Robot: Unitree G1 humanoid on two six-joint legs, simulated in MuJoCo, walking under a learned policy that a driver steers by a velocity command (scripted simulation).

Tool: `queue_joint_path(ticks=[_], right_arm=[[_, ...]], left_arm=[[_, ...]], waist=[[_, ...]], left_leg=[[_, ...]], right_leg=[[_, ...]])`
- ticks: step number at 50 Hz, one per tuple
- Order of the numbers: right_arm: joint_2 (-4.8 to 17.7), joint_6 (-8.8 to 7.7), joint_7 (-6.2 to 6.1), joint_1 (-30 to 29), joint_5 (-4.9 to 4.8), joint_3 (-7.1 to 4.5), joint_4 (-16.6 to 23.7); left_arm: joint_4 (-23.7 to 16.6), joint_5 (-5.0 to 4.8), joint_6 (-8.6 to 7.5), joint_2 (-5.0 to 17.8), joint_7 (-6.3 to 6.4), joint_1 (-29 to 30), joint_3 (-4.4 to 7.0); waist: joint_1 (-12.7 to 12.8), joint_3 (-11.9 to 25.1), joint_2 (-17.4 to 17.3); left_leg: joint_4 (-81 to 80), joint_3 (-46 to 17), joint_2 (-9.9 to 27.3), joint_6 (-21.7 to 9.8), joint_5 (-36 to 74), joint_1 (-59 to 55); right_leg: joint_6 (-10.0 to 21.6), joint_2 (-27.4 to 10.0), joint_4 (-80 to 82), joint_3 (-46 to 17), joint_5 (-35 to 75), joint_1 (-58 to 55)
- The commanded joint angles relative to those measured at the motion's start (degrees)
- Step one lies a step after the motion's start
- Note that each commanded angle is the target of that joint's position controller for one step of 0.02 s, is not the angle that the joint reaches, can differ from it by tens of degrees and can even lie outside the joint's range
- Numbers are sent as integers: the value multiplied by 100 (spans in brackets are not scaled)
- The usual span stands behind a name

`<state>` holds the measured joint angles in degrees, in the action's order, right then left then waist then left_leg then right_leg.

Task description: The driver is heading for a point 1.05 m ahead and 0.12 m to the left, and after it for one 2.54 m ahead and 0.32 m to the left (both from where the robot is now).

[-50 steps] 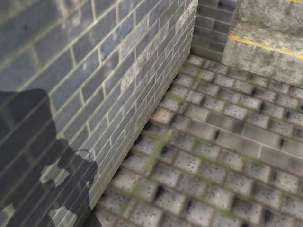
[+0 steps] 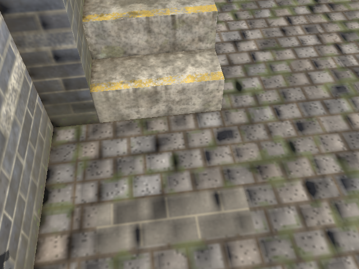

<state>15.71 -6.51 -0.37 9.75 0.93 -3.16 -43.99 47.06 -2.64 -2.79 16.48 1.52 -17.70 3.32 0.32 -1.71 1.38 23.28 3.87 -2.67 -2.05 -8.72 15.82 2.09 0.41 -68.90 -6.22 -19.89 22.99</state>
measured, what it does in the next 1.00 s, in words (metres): walks ahead, turning left: right foot, then left foot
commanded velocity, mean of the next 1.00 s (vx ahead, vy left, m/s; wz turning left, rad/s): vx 0.50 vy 0.00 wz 0.20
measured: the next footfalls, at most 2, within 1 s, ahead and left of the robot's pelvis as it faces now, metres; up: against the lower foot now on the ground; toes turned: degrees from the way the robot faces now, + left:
right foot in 0.34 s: +0.35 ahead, -0.18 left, +0.00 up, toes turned -5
left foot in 0.90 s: +0.63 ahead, +0.08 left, +0.00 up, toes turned +19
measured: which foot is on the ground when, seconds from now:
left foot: down 0.00-0.34, up 0.36-0.88, down 0.90-1.00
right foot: up 0.00-0.32, down 0.34-0.92, up 0.94-1.00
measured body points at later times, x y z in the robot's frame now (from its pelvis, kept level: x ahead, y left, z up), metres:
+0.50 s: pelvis +0.27 -0.09 +0.00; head +0.30 -0.11 +0.45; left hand +0.40 +0.18 -0.10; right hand +0.33 -0.36 -0.14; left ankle +0.21 +0.08 -0.64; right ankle +0.31 -0.18 -0.74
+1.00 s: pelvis +0.53 -0.01 -0.02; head +0.57 +0.00 +0.43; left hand +0.50 +0.26 -0.15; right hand +0.76 -0.22 -0.13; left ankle +0.59 +0.07 -0.74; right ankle +0.40 -0.18 -0.63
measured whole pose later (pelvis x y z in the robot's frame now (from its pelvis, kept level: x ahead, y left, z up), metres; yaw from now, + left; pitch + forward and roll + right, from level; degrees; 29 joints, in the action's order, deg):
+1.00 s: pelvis +0.53 -0.01 -0.02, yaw +19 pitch +1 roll +0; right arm 15.5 -1.2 1.9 8.1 2.2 -4.4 -44.1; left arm 48.5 1.3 -3.9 15.1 -0.3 -16.6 3.4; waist 1.1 -4.7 0.9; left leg 35.9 3.9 -5.1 -6.7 -11.4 25.6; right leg -1.0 -4.4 -69.8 3.3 -23.9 14.1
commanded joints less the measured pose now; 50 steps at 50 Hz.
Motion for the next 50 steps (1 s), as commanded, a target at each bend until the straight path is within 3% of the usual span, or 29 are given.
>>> queue_joint_path(ticks=[1, 4, 7, 9, 11, 12, 14, 15, 16, 17, 18, 19, 20, 21, 22, 23, 26, 29, 34, 39, 41, 43, 44, 45, 46, 47, 48, 49, 50], right_arm=[[546, -30, -21, 235, -25, -173, 92], [743, -50, -13, 460, -61, -255, -114], [763, -39, 28, 508, -111, -230, -209], [824, -21, 78, 662, -181, -208, -298], [945, 15, 117, 987, -268, -201, -432], [1089, 47, 143, 1021, -297, -223, -496], [1128, 113, 136, 1020, -352, -218, -572], [1062, 122, 117, 996, -393, -174, -629], [978, 116, 109, 956, -360, -124, -646], [754, 108, 82, 891, -225, -16, -550], [26, 65, 105, 1525, -110, 200, -406], [299, -10, 121, 1713, -329, 153, -505], [793, -1, 113, 1233, -523, -19, -451], [789, 12, 78, 889, -488, -32, -351], [753, 88, 54, 791, -349, -67, -386], [683, 172, 21, 918, -288, -124, -457], [357, 379, 51, 1003, -316, -128, -476], [286, 466, 60, 590, -279, -147, -274], [187, 426, 223, -235, -212, -96, 45], [93, 392, 402, -1091, -220, -24, 509], [138, 393, 462, -1138, -243, -50, 652], [341, 417, 466, -744, -270, -165, 687], [336, 509, 359, 80, 316, -160, 342], [481, 466, 258, 903, 380, -278, 98], [974, 439, 179, 1565, 410, -456, -70], [1782, 509, 179, 1197, 251, -643, 87], [1794, 562, 184, 1357, 113, -659, 114], [1583, 566, 134, 1121, 88, -609, 44], [1164, 510, 142, 996, 39, -510, -36]], left_arm=[[-410, -79, -22, 251, 0, -144, 97], [-756, 0, -20, 86, -27, 434, 15], [-898, 95, -91, -35, -121, 806, -86], [-1046, 114, -136, -56, -191, 1297, -130], [-1223, 88, -153, 16, -237, 1693, -127], [-1217, 120, -152, 108, -246, 1666, -106], [-1206, 126, -173, 359, -268, 1586, -22], [-1130, 177, -187, 494, -281, 1252, 55], [-898, 193, -166, 759, -258, 532, 208], [-638, 251, -113, 1168, -195, -558, 401], [-639, 358, -83, 1723, -126, -1034, 485], [-659, 383, -118, 1351, -186, -1052, 373], [-681, 338, -192, 936, -211, -637, 255], [-677, 272, -244, 700, -223, -199, 174], [-665, 260, -296, 471, -271, 185, 118], [-661, 298, -363, 290, -298, 416, 89], [-462, 349, -496, 234, -269, 466, 129], [-287, 376, -500, 360, -160, 318, 194], [-135, 344, -413, 607, -45, 169, 266], [89, 241, -240, 748, -19, -296, 326], [102, 206, -160, 845, -12, -250, 347], [52, 164, -78, 1059, 30, -115, 395], [200, 538, -81, 782, -62, -336, 260], [239, 460, -78, 793, -103, -515, 253], [142, 462, -108, 647, -90, -582, 200], [-369, 362, -167, 112, -163, -547, 118], [-549, 441, -259, 556, -198, 214, 145], [-689, 364, -325, 496, -231, 671, 88], [-592, 397, -360, 468, -218, 474, 35]], waist=[[-32, -26, -533], [-95, -151, -330], [-173, -121, -362], [-310, -191, -334], [-400, -228, -410], [-366, -212, -497], [-217, -182, -671], [55, -33, -651], [423, 412, -631], [904, 1212, -333], [588, 2109, 1280], [652, 2721, 1397], [611, 1574, 737], [420, 937, 503], [210, 581, 339], [53, 432, 466], [-129, 251, 352], [-96, -42, 218], [132, -342, 90], [431, -566, 7], [320, -460, 116], [-16, -36, 392], [-228, 205, 406], [-542, 681, 313], [-840, 1176, -35], [-367, 1682, -1654], [-724, 1768, -474], [-633, 1169, -133], [-389, 575, 152]], left_leg=[[-1449, -1619, 1739, -850, 98, -821], [-1649, -1189, 1761, -1069, 515, -846], [-1644, -570, 1530, -1051, 1209, -1049], [-1561, -357, 1424, -977, 1590, -994], [-1533, -475, 1543, -974, 1641, -1157], [-1429, -489, 1624, -960, 1689, -1346], [-1083, -611, 1783, -834, 1796, -1585], [-709, -595, 1784, -705, 2061, -1540], [84, -394, 1537, -512, 2482, -1305], [1550, -175, 1184, -238, 1763, -371], [3725, -199, 307, 111, -1683, 1376], [4907, -1124, 95, 110, -2608, 2056], [5300, -1223, 360, 38, -2257, 2635], [5129, -1057, 648, -27, -1698, 2688], [4841, -984, 888, -10, -1219, 2474], [4565, -1041, 1036, 4, -845, 2106], [4398, -1020, 1061, 33, -407, 1796], [3893, -1130, 1044, 99, 176, 2332], [2448, -770, 960, 108, 1159, 2523], [1681, -238, 865, -111, 796, 2824], [1503, 45, 667, -270, 343, 2514], [1534, 388, 250, -500, -202, 1674], [1181, 704, -137, -674, -472, 1033], [859, 699, -443, -847, -296, -315], [698, -550, 281, -1114, -846, -1716], [-3, -4031, 1966, -2051, -466, -3167], [-710, -4656, 2132, -2089, -108, -3118], [-810, -3875, 2080, -2012, -260, -2689], [-811, -3340, 1898, -1807, 251, -1934]], right_leg=[[-125, -691, 99, -109, 374, 1212], [-149, -789, 870, -23, 755, 1657], [-109, -783, 2021, 222, 1616, 1584], [-59, -687, 2728, 553, 2074, 1250], [-26, -552, 3129, 684, 2063, 1003], [43, -494, 3265, 698, 1874, 938], [124, -402, 3556, 718, 1520, 666], [153, -292, 3852, 724, 1558, 65], [254, -163, 3888, 789, 1598, -1010], [492, -714, 3707, 219, 1685, -2731], [1109, -2188, 4132, -1974, 1129, -4458], [1573, -2670, 5206, -3765, 71, -4474], [1312, -2488, 5317, -2981, -79, -3751], [1116, -2266, 5391, -2086, 313, -3012], [1005, -1944, 5508, -1352, 817, -2397], [843, -1684, 5636, -734, 1326, -1980], [832, -1537, 5966, 146, 2214, -1572], [857, -1566, 6141, 648, 2376, -1657], [744, -1551, 6264, 1344, 2308, -1938], [668, -1757, 5902, 1739, 2871, -2793], [573, -1781, 5493, 1912, 3963, -2975], [446, -1766, 4657, 2027, 5961, -3048], [361, -1554, 3719, 2268, 6303, -3168], [277, -1482, 2378, 2285, 5899, -2588], [105, -1321, 742, 2201, 3702, -1324], [-335, 12, -1521, 1761, -1180, 1101], [-355, -68, -1621, 406, -933, 1716], [-278, -359, -1238, 279, -348, 1919], [-241, -622, -553, 324, -8, 1711]])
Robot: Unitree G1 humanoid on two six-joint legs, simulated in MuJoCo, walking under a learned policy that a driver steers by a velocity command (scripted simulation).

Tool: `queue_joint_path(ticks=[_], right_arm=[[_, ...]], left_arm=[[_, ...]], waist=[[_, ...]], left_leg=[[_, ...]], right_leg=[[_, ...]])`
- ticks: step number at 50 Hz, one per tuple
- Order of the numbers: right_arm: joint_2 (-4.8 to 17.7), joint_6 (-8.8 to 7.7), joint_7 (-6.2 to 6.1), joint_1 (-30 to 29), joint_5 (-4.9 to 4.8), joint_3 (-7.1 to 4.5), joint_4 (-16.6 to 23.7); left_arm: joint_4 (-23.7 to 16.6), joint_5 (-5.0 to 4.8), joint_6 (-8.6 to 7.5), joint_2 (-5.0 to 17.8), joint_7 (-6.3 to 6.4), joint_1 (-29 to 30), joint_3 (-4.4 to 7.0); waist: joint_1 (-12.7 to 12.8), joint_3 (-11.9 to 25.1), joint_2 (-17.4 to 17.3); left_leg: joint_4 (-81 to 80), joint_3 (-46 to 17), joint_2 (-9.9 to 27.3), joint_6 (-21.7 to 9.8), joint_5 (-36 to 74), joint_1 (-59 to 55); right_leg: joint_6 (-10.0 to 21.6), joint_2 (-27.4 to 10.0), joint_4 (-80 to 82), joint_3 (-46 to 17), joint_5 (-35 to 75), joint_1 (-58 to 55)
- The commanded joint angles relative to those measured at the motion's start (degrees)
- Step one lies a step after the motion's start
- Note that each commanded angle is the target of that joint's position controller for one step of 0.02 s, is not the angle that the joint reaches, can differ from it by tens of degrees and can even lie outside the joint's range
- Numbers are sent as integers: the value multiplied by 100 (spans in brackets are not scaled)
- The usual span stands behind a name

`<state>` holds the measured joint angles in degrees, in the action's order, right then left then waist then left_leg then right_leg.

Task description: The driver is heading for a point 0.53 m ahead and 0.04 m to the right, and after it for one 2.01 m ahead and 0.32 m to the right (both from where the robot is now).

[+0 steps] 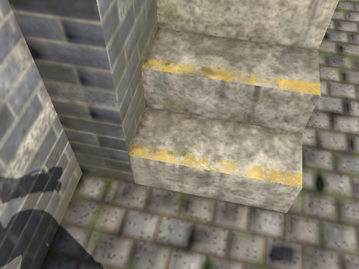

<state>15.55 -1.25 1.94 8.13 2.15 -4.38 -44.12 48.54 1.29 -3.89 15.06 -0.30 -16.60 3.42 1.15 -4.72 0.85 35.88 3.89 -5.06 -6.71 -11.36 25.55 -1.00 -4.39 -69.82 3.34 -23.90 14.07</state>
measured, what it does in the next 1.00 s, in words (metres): walks ahead: right foot, then left foot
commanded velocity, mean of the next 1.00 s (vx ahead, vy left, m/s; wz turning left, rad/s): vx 0.25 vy -0.07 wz -0.05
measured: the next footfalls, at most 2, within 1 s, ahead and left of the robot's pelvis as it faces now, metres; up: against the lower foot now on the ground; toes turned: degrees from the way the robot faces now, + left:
right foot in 0.38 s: +0.34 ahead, -0.10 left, +0.00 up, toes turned +8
left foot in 0.66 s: +0.24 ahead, +0.08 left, +0.00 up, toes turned +0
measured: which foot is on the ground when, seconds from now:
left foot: down 0.00-0.40, up 0.42-0.64, down 0.66-1.00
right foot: up 0.00-0.36, down 0.38-0.66, up 0.68-0.98, down 1.00-1.00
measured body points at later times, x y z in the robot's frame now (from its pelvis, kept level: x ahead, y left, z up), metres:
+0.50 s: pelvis +0.20 -0.03 +0.02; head +0.24 -0.04 +0.47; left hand +0.30 +0.24 -0.10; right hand +0.34 -0.28 -0.12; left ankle +0.10 +0.06 -0.67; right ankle +0.30 -0.10 -0.72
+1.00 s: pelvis +0.30 -0.11 +0.02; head +0.33 -0.11 +0.46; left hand +0.52 +0.11 -0.10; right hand +0.22 -0.41 -0.11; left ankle +0.21 +0.08 -0.72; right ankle +0.35 -0.27 -0.71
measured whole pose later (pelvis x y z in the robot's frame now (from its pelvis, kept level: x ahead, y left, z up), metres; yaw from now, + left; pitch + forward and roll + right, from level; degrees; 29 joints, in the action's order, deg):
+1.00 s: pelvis +0.30 -0.11 +0.02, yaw -8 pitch +2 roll +0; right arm 17.6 -3.6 -0.8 21.2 1.2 -4.6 -56.9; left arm 48.7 3.2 -0.3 18.5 -4.8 -2.4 2.7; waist -5.1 -1.8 1.8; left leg 22.2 6.9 9.2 5.4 -21.1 1.5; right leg 0.2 -2.6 -29.6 -0.3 -11.6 22.5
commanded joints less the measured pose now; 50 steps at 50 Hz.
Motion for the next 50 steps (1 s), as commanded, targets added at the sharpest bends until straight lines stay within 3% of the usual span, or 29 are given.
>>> queue_joint_path(ticks=[1, 2, 4, 6, 11, 14, 16, 18, 19, 20, 21, 22, 23, 25, 27, 29, 30, 32, 33, 34, 35, 36, 38, 40, 42, 45, 47, 48, 50], right_arm=[[934, -73, -104, 988, -116, -316, -62], [696, -103, -119, 755, -106, -246, -45], [822, -218, -107, 709, -163, -262, -120], [974, -242, -136, 825, -183, -300, -200], [866, -118, -211, 1040, -201, -276, -326], [717, -206, -239, 1013, -117, -229, -397], [661, -239, -274, 1009, -108, -182, -485], [651, -265, -341, 778, -214, -99, -509], [559, -291, -347, 711, -245, -23, -490], [353, -309, -370, 972, -244, 70, -361], [136, -147, -420, 1606, -324, 119, -556], [540, -2, -480, 1522, -154, 71, -673], [552, 47, -524, 1225, -117, 60, -719], [621, 7, -474, 629, -163, 52, -393], [639, 60, -437, 616, -163, 72, -427], [491, 115, -579, 612, -229, 113, -539], [486, 143, -610, 639, -231, 126, -569], [545, 86, -661, 1140, -206, 111, -765], [802, 19, -712, 1649, -127, 40, -903], [1549, -41, -764, 1422, -43, -168, -797], [1703, -3, -849, 792, 43, -252, -714], [1388, -42, -906, 466, -5, -188, -693], [945, -145, -808, 142, -171, -89, -673], [853, -198, -681, 491, -149, -69, -782], [970, -233, -533, 945, -77, -139, -910], [1141, -303, -425, 1192, -73, -223, -1055], [1292, -319, -391, 1226, -104, -283, -1095], [886, -284, -231, 1302, -103, -117, -1156], [649, -282, -134, 1095, -93, 5, -1052]], left_arm=[[-743, 139, -202, 614, -18, 410, 17], [-653, 254, -129, 629, 9, 218, -7], [-649, 274, -4, 552, -32, 125, -64], [-709, 244, -42, 474, -54, 211, -112], [-897, 146, -63, 498, -121, 940, -193], [-754, 97, -108, 545, -78, 1059, -236], [-621, 75, -149, 605, -29, 922, -228], [-336, 78, -192, 668, 50, 346, -196], [-196, 102, -260, 722, 97, 75, -197], [-223, 95, -296, 1077, 140, -65, -154], [-134, 0, -227, 1102, 77, 156, -139], [-120, -152, -145, 788, -28, 193, -199], [-117, -212, -98, 726, -31, 327, -195], [57, -249, 176, 946, 105, 477, -77], [48, -56, 379, 1035, 63, 656, 14], [9, 78, 499, 948, -9, 756, 40], [27, 108, 541, 956, -63, 761, 73], [-138, 14, 597, 1026, -87, 1176, 164], [-326, 1, 567, 942, -85, 1446, 166], [-536, -109, 527, 330, -112, 1481, 12], [-473, 129, 558, 799, -140, 1470, 111], [-370, 169, 596, 1101, -269, 1197, 222], [-85, 198, 613, 958, -404, 682, 241], [-70, 164, 613, 674, -497, 948, 135], [-245, 60, 546, 613, -606, 1383, 98], [-450, 115, 463, 468, -675, 1815, -12], [-399, 136, 440, 496, -625, 1855, -40], [-396, 158, 310, 448, -462, 1699, -55], [107, 293, 114, 776, -217, 572, 43]], waist=[[-304, 677, 124], [-157, 655, 50], [-19, 645, -38], [-9, 595, -147], [-259, 696, -610], [-376, 734, -758], [-339, 790, -728], [40, 782, -487], [187, 919, -196], [33, 1180, 617], [-264, 1549, 1411], [-287, 1311, 811], [-197, 971, 530], [-340, 678, 863], [-355, 803, 845], [-262, 782, 821], [-346, 850, 818], [-737, 776, 774], [-953, 803, 530], [-827, 879, -1316], [-664, 240, -1194], [-308, 159, -720], [42, 158, -582], [-238, 99, -821], [-523, 53, -1074], [-658, -26, -1291], [-660, -24, -1436], [-529, 363, -1832], [145, 717, -765]], left_leg=[[-2115, -2916, 1846, -1164, 938, -2430], [-2206, -2544, 1657, -1066, 1380, -2056], [-2172, -2119, 1493, -1037, 2832, -1626], [-2113, -1789, 1281, -924, 3602, -1534], [-1931, -1553, 991, -491, 3515, -1845], [-1715, -1284, 883, -121, 3710, -1989], [-1420, -1461, 1105, -5, 3903, -2184], [-719, -1470, 1132, 127, 4302, -2267], [-115, -1341, 910, 267, 3787, -2117], [787, -1079, 503, 434, 1554, -1503], [1503, -676, -84, 558, -1785, -1099], [1729, -780, 51, 564, -2463, -914], [2070, -815, 92, 606, -2319, -761], [2142, -685, 293, 695, -2080, -764], [1607, -394, 325, 793, -1950, -796], [816, -174, 275, 780, -2139, -974], [389, -156, 208, 684, -1974, -1253], [-1263, -69, 212, 463, -1007, -2348], [-2117, -353, 673, 232, -716, -3467], [-2973, -2640, 2771, -263, -2353, -3651], [-3148, -3560, 3677, -690, -2098, -2321], [-2998, -3044, 3456, -674, -1509, -2073], [-2623, -1669, 2635, -116, -307, -2361], [-2420, -772, 2204, 50, 703, -2518], [-2313, -378, 2144, 38, 1584, -2540], [-2339, -152, 2105, 184, 1607, -2251], [-2267, -93, 2032, 263, 1717, -1900], [-2175, 98, 1649, 244, 717, -1790], [-556, 267, 1276, 301, 1375, -1010]], right_leg=[[58, -271, 41, -690, 459, 2273], [50, -305, 326, -705, 541, 1877], [-49, -220, 665, -577, 423, 1457], [-200, -84, 1163, -437, 655, 1484], [-187, 184, 2460, -334, 1702, 1523], [-60, 324, 3349, -208, 2118, 1013], [88, 378, 3707, -303, 2048, 636], [341, 415, 4576, -347, 2275, 16], [423, 202, 4993, -520, 3175, -558], [778, -946, 4599, -1691, 6151, -1311], [1806, -1759, 4774, -2826, 7412, -1527], [1953, -1656, 4925, -3126, 6618, -1278], [1878, -1466, 4913, -2883, 6134, -1056], [1583, -591, 5079, -2010, 5065, -514], [1456, -97, 5273, -1775, 3093, -406], [1522, -22, 5667, -2125, 1218, -143], [1485, -4, 5826, -2355, 618, 74], [986, 337, 5738, -2156, 95, 927], [476, 709, 5419, -1816, 22, 1949], [237, 1221, 3474, -1067, -208, 2843], [139, 841, 2362, -1082, -67, 3025], [170, 531, 1639, -1349, 341, 2706], [48, 427, 1260, -1114, 927, 2661], [-129, 390, 1530, -712, 1166, 2644], [-207, 323, 1918, -479, 1254, 2499], [-126, 297, 3052, -296, 1241, 1801], [56, 503, 3744, 80, 1056, 992], [158, 569, 3911, 69, 864, 237], [230, 651, 4573, 177, 1674, -1475]])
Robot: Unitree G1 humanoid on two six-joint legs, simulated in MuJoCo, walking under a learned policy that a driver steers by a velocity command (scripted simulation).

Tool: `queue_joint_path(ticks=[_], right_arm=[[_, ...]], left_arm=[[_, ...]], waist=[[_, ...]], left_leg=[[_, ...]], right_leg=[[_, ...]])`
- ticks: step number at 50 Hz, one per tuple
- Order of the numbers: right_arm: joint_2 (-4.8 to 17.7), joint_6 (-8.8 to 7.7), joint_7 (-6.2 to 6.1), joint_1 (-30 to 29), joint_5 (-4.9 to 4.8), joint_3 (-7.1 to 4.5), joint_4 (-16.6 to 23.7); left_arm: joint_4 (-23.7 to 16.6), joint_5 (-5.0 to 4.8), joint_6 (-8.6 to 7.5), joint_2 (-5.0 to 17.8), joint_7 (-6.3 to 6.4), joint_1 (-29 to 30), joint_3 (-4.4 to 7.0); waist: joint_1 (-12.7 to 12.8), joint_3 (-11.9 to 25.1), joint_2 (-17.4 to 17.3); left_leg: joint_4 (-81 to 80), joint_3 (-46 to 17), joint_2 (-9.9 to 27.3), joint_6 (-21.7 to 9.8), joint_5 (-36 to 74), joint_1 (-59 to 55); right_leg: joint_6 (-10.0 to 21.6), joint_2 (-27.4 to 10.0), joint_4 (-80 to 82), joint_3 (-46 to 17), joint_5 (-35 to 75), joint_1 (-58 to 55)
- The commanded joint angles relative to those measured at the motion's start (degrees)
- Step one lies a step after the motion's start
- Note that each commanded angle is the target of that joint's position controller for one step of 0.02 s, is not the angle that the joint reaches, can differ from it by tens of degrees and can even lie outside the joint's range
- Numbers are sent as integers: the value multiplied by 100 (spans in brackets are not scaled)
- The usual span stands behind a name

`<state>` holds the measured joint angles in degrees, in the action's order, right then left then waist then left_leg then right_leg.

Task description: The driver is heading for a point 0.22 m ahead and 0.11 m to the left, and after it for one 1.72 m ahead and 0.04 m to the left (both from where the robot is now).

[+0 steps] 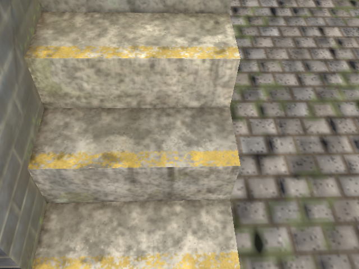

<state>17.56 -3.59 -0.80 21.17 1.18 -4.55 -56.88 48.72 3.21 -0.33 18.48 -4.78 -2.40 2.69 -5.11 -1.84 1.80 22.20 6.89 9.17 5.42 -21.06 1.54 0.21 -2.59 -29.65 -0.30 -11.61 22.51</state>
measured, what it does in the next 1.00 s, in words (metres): steps on the spot: left foot, then right foot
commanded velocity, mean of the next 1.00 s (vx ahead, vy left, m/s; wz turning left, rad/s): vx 0.08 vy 0.00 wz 0.17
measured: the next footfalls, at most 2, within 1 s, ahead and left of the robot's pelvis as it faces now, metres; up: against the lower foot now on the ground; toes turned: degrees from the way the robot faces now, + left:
left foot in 0.36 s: +0.11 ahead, +0.07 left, +0.00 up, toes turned +13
right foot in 0.70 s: +0.11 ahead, -0.16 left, +0.00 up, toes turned +13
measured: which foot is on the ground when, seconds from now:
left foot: down 0.00-0.02, up 0.04-0.34, down 0.36-1.00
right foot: down 0.00-0.36, up 0.38-0.68, down 0.70-1.00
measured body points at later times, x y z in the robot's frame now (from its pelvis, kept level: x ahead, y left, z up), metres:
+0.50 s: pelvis +0.05 -0.02 +0.01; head +0.07 +0.02 +0.46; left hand +0.12 +0.27 -0.14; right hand +0.19 -0.25 -0.11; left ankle +0.07 +0.06 -0.73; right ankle +0.06 -0.16 -0.69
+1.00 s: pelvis +0.06 -0.05 +0.01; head +0.08 -0.05 +0.46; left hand +0.09 +0.22 -0.13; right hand +0.23 -0.28 -0.12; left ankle +0.07 +0.06 -0.73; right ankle +0.07 -0.17 -0.73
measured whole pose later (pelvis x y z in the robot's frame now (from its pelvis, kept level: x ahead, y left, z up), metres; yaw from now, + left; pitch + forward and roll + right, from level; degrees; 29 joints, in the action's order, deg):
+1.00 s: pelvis +0.06 -0.05 +0.01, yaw +13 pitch +0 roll -1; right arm 13.7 -1.4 -1.1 5.9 2.0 0.0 -56.8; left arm 62.0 0.3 -1.8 14.5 1.7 -7.1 1.1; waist -0.5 -1.6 0.1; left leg 24.8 0.2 -0.2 -0.8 -10.3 14.4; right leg 0.6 1.1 -23.3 -0.1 -14.0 9.2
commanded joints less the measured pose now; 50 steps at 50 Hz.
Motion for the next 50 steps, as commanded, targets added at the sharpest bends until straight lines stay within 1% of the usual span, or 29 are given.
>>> queue_joint_path(ticks=[1, 2, 3, 5, 6, 7, 8, 10, 15, 17, 18, 19, 20, 21, 22, 24, 25, 26, 28, 29, 31, 34, 35, 36, 37, 38, 39, 42, 50], right_arm=[[184, -50, 143, -272, 28, 143, 376], [-320, -27, 86, 44, -197, 286, 518], [305, 125, -25, -149, -174, 146, 290], [188, 143, -60, -201, -261, 167, 160], [171, 184, -67, -181, -197, 164, 73], [183, 259, -66, -84, -61, 155, 29], [148, 313, -51, -21, -19, 137, 43], [20, 375, -24, -53, 9, 137, 128], [-32, 495, 142, -593, 14, 142, 514], [-97, 441, 165, -404, 56, 142, 490], [28, 324, 143, -386, 146, 106, 461], [447, 207, 55, -469, 183, 76, 603], [729, 152, 21, -438, 94, 40, 575], [454, 172, -8, -688, 33, 93, 569], [230, 190, -38, -1061, -2, 162, 638], [148, 246, -113, -1380, -13, 201, 695], [484, 187, -148, -1592, 129, 114, 849], [370, 179, -154, -1586, 125, 148, 828], [328, 213, -205, -1569, 106, 181, 764], [360, 228, -224, -1565, 99, 177, 737], [373, 237, -216, -1641, 91, 186, 704], [319, 188, -140, -1604, 22, 224, 611], [175, 163, -70, -1506, 52, 277, 549], [103, 119, -10, -1537, 131, 313, 553], [145, 118, -5, -1572, 125, 288, 582], [187, 116, -10, -1831, 173, 305, 558], [235, 128, -25, -1929, 145, 295, 593], [265, 179, -58, -1837, 100, 313, 495], [249, 139, -48, -1756, 78, 345, 261]], left_arm=[[237, 216, -345, 762, 324, -1689, 163], [456, 117, -353, 1671, 448, -2198, 355], [443, -46, -341, 1343, 480, -2012, 316], [151, -99, -367, 421, 514, -751, 39], [21, -137, -360, 146, 562, -323, -68], [-55, -175, -326, 147, 608, -35, -96], [-57, -180, -295, 234, 625, 44, -78], [-40, -178, -244, 435, 660, 11, 13], [-87, -166, -45, 522, 704, 12, 173], [-89, -214, -13, 467, 699, 115, 180], [-32, -175, 11, 280, 690, -23, 124], [-107, -88, 60, -186, 640, -362, 7], [-154, -149, 183, -65, 719, -291, 20], [-44, -188, 246, 148, 744, -275, 76], [47, -212, 239, 162, 716, -300, 86], [265, -151, 164, 221, 670, -450, 111], [135, -390, 92, 492, 779, 81, 241], [141, -427, 55, 481, 818, 179, 233], [232, -393, 48, 159, 866, 205, 154], [273, -380, 56, 104, 882, 222, 136], [397, -387, 62, 127, 873, 65, 125], [669, -330, 51, 264, 812, -334, 130], [734, -285, 30, 362, 804, -481, 130], [783, -276, 21, 493, 796, -598, 126], [885, -327, -26, 561, 746, -454, 143], [858, -318, -108, 287, 691, -311, 71], [880, -270, -166, 269, 669, -235, 43], [985, -285, -265, 360, 626, -238, 21], [1125, -297, -183, 336, 676, -366, -57]], waist=[[1179, 1047, 120], [1124, 1749, 1983], [1118, 1695, 869], [561, 893, 745], [383, 744, 812], [225, 675, 879], [122, 675, 916], [86, 621, 929], [303, 365, 928], [134, 307, 466], [115, 145, -232], [348, 138, -1902], [287, 131, -1929], [445, 86, -1286], [556, 60, -1062], [629, 291, -927], [478, 761, -792], [430, 835, -625], [361, 744, -578], [314, 628, -695], [333, 433, -897], [482, 269, -825], [473, 298, -807], [437, 358, -537], [292, 270, 3], [399, 259, -29], [378, 317, 65], [365, 375, 57], [475, 411, -165]], left_leg=[[2082, -91, -334, -710, 621, 2155], [3346, -209, -1005, -575, -1606, 3153], [3867, -1154, -725, -708, -1402, 2594], [3841, -1063, -448, -676, -884, 2555], [3586, -1020, -381, -601, -621, 2231], [3574, -826, -513, -502, -369, 1770], [3474, -710, -615, -457, -311, 1631], [3080, -536, -689, -426, -239, 1666], [2068, -303, -662, -562, 140, 1505], [1102, -311, -781, -731, 729, 800], [186, -780, -640, -833, 1094, 573], [-879, -2669, 750, -1077, 2430, 468], [-1042, -3312, 1328, -1829, 3411, 1289], [-978, -2828, 1105, -1991, 3260, 1380], [-894, -2284, 740, -1920, 3133, 1363], [-663, -1638, 291, -1731, 3712, 776], [-477, -1765, 491, -1752, 3166, 385], [-490, -1795, 487, -1734, 2801, 321], [-611, -1803, 391, -1666, 1800, 409], [-666, -1797, 301, -1628, 1338, 521], [-817, -1845, 158, -1570, 385, 832], [-900, -1801, -40, -1199, -227, 1317], [-856, -1767, -100, -998, -158, 1501], [-632, -1589, -249, -837, 99, 1623], [-617, -1186, -560, -699, 460, 1244], [-313, -1110, -616, -637, 830, 838], [-159, -1064, -629, -675, 1083, 707], [-54, -1071, -599, -781, 1394, 710], [-19, -987, -625, -654, 1585, 895]], right_leg=[[98, -803, 697, -599, 1264, -3364], [861, -2333, 979, -2363, 3177, -4008], [862, -2056, 783, -1781, 3889, -3313], [695, -1585, 735, -755, 4602, -2483], [645, -1437, 861, -435, 4650, -2038], [677, -1328, 934, -109, 4900, -1507], [734, -1307, 907, 103, 4890, -1337], [865, -1317, 897, 271, 4221, -1230], [892, -1580, 932, 29, 1259, -817], [670, -1431, 487, 49, 282, -394], [358, -1094, -183, 281, -427, -140], [-136, -324, -1682, 817, -1946, 495], [-169, 161, -2098, 87, -2446, 111], [-114, 53, -2364, -172, -2132, -142], [-73, 53, -2399, -217, -1748, -237], [-53, 121, -2234, -98, -1375, -223], [-181, -14, -2375, -248, -1677, 27], [-237, -51, -2212, -326, -1630, 5], [-327, -4, -1350, -270, -1382, -86], [-364, 72, -1019, -181, -1292, -213], [-345, 206, -374, -49, -1036, -503], [-50, 222, 951, -19, 226, -1321], [57, -16, 974, -229, 399, -1656], [227, -319, 881, -467, 742, -1815], [387, -200, 869, -414, 3, -1128], [331, -147, 1086, -424, -150, -811], [262, -161, 1196, -437, -156, -712], [160, -104, 1186, -393, 41, -833], [274, -36, 1111, -375, 400, -1121]])
Over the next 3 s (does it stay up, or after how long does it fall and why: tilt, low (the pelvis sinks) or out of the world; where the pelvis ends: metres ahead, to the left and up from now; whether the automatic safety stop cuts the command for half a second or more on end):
stays up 0.22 -0.08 -0.01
